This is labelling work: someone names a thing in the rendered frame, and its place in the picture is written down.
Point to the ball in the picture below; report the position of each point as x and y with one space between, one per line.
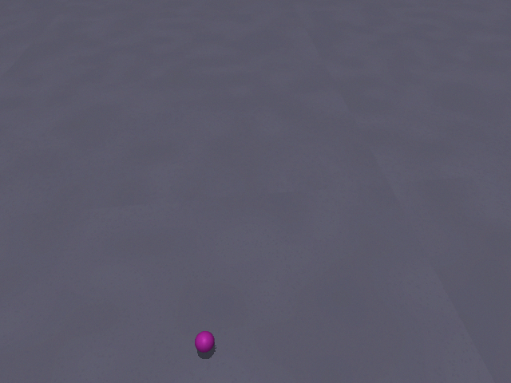
204 341

